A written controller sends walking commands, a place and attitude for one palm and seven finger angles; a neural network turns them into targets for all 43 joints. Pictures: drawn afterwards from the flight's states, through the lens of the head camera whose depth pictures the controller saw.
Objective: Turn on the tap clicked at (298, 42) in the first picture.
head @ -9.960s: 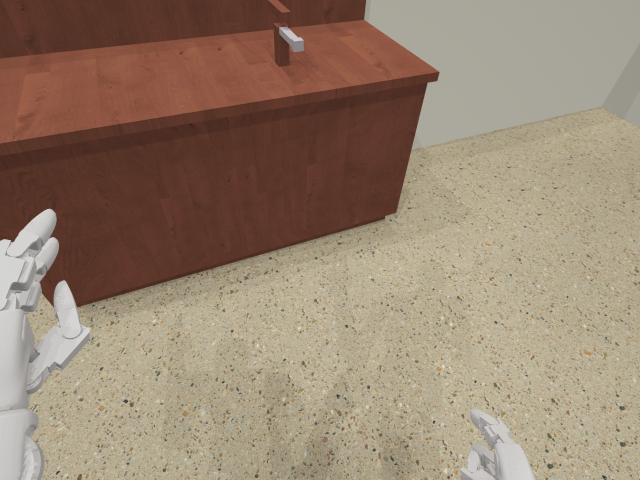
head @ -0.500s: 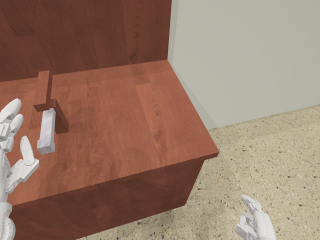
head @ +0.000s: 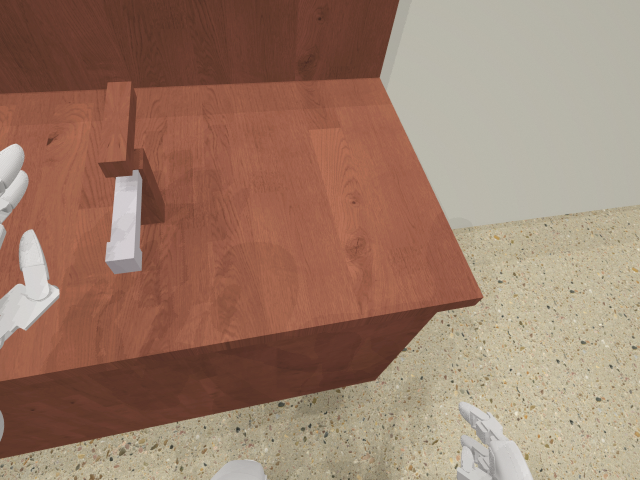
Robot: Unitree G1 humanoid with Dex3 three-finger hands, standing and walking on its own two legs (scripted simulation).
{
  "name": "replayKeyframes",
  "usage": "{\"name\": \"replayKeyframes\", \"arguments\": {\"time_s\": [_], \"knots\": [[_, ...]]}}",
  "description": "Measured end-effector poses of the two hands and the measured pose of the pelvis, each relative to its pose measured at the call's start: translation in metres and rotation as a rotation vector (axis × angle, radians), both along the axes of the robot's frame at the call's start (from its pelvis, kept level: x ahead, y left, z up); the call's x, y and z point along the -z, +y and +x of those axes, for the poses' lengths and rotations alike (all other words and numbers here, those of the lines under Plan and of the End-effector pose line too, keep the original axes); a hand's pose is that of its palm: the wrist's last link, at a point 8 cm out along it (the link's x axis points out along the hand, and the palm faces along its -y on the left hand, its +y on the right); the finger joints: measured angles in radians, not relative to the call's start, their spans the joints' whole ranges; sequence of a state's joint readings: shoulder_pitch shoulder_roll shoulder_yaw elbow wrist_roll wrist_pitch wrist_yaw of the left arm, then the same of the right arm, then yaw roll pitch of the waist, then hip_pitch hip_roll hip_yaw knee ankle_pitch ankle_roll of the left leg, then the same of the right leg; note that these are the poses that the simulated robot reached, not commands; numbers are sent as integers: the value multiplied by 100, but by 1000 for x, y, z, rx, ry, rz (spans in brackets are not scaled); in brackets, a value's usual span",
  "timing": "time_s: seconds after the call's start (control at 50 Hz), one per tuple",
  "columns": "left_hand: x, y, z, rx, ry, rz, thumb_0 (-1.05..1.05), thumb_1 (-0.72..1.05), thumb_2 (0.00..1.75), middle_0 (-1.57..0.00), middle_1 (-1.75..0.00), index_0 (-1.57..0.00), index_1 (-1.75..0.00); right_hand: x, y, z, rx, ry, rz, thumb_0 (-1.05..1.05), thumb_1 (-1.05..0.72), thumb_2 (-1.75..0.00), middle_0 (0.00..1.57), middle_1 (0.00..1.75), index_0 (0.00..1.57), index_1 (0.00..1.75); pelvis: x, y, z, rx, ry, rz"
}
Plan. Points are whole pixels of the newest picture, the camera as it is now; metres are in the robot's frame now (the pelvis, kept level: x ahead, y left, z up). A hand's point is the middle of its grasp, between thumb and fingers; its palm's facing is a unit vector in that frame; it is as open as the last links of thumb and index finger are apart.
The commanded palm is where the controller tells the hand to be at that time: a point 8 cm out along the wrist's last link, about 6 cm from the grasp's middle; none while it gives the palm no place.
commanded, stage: look again from close up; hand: left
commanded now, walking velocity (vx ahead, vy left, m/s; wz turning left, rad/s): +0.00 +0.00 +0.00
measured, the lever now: (124, 256) +0.31 +0.26 +0.08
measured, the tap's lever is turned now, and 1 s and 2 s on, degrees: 0 0 0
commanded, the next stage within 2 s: shuffle to correct the standing spot in 0.04 s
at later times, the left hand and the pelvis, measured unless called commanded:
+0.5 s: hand (108, 352) +0.19 +0.19 +0.17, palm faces +0.31 -0.88 -0.35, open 7.4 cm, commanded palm +0.12 +0.23 +0.18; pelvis -0.05 -0.05 -0.01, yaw -2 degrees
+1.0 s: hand (85, 433) +0.13 +0.19 +0.17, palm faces +0.26 -0.88 -0.40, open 7.4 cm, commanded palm +0.08 +0.23 +0.18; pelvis -0.10 -0.03 +0.00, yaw -5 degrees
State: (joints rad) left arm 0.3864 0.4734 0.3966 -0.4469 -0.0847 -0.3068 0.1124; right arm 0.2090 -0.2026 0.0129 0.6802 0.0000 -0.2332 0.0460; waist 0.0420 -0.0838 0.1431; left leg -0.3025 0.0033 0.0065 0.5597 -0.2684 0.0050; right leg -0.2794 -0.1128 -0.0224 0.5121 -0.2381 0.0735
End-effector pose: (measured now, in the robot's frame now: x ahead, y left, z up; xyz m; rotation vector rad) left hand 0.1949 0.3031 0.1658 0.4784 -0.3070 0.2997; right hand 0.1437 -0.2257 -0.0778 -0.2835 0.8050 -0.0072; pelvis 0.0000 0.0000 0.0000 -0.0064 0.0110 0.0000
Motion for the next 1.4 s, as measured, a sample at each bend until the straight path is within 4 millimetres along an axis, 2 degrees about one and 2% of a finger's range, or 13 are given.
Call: {"name": "replayKeyframes", "arguments": {"time_s": [0.1, 0.2, 0.3, 0.36, 0.54, 0.62, 0.7, 0.84, 1.04, 1.14, 1.24, 1.32, 1.4], "knots": [[-15, -2, -9, 18, -67, 3, 2, 89, 90, -21, -30, -21, -30, -7, 17, 20, -27, -72, 37, 1, -90, -90, 20, 30, 20, 30, 0, 3, -5, -3, 0, -2], [-17, -5, -19, 19, -65, -11, 2, 89, 90, -21, -30, -21, -30, -15, 26, 34, -31, -138, 64, 1, -90, -90, 20, 30, 20, 30, -2, 2, -10, -2, -2, -1], [-14, -7, -28, -8, -52, -25, 2, 89, 90, -21, -30, -21, -30, -19, 23, 38, -26, -183, 81, 1, -90, -90, 21, 30, 20, 30, 0, -6, -19, 15, -3, 7], [-12, -18, -33, -11, -58, -34, 2, 89, 90, -21, -30, -21, -30, -19, 15, 34, -33, -199, 93, 1, -90, -90, 21, 30, 20, 30, 3, -16, -26, 28, -8, 14], [-17, -80, -50, 111, -55, -24, 2, 89, 90, -21, -30, -21, -30, -6, -42, -9, 32, -164, 66, 1, -90, -90, 21, 30, 20, 30, 10, -49, -53, 24, -12, -1], [-20, -85, -62, 134, -15, 18, 2, 89, 89, -21, -30, -21, -30, 1, -69, -42, 129, -109, 22, 1, -90, -90, 20, 30, 20, 30, 10, -53, -65, 25, -15, 9], [-21, -77, -74, 85, 17, 42, 1, 89, 89, -21, -30, -22, -30, 4, -83, -71, 197, -77, -3, 1, -91, -90, 20, 30, 20, 30, 8, -52, -74, 30, -21, 20], [-15, -69, -87, 37, 40, 0, 2, 89, 90, -21, -30, -21, -30, 2, -75, -101, 201, -89, -4, 1, -91, -90, 20, 30, 20, 30, 3, -43, -85, 55, -55, 25], [-18, -71, -97, 113, -8, 5, 2, 89, 90, -21, -30, -21, -30, -9, -43, -105, 167, -171, 36, 1, -90, -90, 20, 30, 20, 30, 5, -30, -106, 85, -92, -1], [-20, -65, -110, 103, -35, 42, 2, 89, 89, -21, -30, -21, -30, -4, -35, -107, 147, -192, 60, 1, -90, -90, 20, 30, 20, 30, 14, -29, -119, 77, -111, -3], [-12, -64, -133, 103, -75, 59, 2, 89, 90, -21, -30, -21, -30, 15, -37, -112, 107, -187, 48, 1, -90, -90, 21, 30, 20, 30, 37, -28, -133, 83, -133, 12], [5, -63, -135, 132, -119, 7, 1, 89, 90, -21, -30, -21, -30, 30, -39, -130, 146, -196, 15, 1, -90, -90, 20, 30, 20, 30, 59, -21, -145, 144, -136, -3], [10, -68, -128, 102, -86, -20, 2, 89, 90, -21, -30, -21, -30, 35, -35, -163, 181, -165, 87, 1, -90, -90, 20, 30, 20, 30, 51, -31, -160, 138, -153, 9]]}}
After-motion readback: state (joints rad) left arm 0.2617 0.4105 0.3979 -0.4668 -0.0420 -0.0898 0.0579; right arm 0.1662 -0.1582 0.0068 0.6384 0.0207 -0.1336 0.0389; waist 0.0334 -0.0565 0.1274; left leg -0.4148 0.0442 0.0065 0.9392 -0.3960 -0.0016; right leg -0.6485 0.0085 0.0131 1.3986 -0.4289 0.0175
